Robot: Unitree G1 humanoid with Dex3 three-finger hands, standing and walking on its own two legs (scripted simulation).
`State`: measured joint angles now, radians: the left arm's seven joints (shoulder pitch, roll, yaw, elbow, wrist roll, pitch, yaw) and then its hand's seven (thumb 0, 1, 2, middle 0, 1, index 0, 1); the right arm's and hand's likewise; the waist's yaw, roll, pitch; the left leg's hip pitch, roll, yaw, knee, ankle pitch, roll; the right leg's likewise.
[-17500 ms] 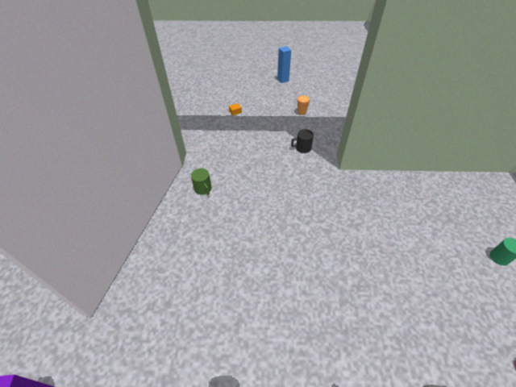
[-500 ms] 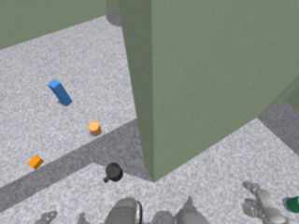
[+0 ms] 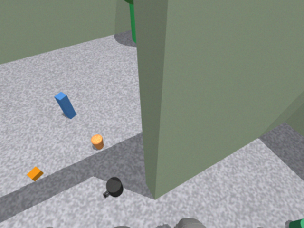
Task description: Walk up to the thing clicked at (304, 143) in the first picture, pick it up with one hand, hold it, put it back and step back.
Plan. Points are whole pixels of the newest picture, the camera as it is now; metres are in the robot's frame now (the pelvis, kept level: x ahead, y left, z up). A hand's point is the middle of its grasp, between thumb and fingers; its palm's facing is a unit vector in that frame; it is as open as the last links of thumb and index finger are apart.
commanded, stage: walk up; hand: left
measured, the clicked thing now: (112, 189) +0.41 +0.25 -0.71
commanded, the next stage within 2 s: stand in 0.20 s
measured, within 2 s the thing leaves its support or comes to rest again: neither
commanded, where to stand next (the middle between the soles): +0.09 +0.01 m, yaw -1 degrees
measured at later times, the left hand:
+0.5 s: hand out of the picture +0.10 +0.24 -0.13, palm faces +0.00 -0.94 -0.34, open 7.4 cm
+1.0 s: hand out of the picture +0.08 +0.24 -0.13, palm faces +0.00 -0.94 -0.35, open 7.4 cm
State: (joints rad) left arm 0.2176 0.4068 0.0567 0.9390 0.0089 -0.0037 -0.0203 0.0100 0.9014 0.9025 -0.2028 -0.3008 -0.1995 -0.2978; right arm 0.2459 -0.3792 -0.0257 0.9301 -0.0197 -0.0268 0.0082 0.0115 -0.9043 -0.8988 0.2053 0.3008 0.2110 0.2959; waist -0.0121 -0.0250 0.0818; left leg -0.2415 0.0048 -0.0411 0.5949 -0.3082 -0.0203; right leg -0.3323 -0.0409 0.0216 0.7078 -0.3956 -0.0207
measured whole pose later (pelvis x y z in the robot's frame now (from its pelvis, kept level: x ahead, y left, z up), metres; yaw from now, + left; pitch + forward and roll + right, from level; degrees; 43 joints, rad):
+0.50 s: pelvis +0.01 -0.01 +0.02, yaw +1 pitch -3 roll +0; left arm 0.08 0.35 0.00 1.10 0.00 -0.02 -0.02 0.01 0.90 0.90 -0.20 -0.30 -0.20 -0.30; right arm 0.09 -0.35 0.00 1.09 0.00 -0.02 0.01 0.01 -0.91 -0.90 0.20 0.30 0.21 0.30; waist 0.00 0.00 0.07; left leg -0.11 0.02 -0.03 0.39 -0.22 -0.03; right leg -0.17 -0.03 0.00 0.42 -0.19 0.01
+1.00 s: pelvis +0.01 -0.02 +0.02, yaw +1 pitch -3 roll +0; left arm 0.09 0.35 0.00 1.15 0.00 -0.02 -0.01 0.01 0.90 0.90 -0.20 -0.30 -0.20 -0.30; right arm 0.09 -0.36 0.00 1.15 -0.01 -0.01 0.01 0.01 -0.91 -0.90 0.20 0.30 0.21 0.30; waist 0.00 0.01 0.06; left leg -0.10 0.04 -0.03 0.32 -0.17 -0.05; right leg -0.16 -0.01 -0.01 0.35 -0.14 0.00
